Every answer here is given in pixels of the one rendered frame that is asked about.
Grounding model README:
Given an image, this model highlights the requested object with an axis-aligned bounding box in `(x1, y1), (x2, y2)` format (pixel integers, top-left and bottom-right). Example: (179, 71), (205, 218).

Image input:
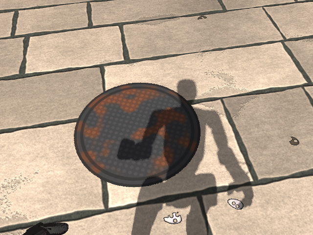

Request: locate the left robot hand
(23, 222), (68, 235)

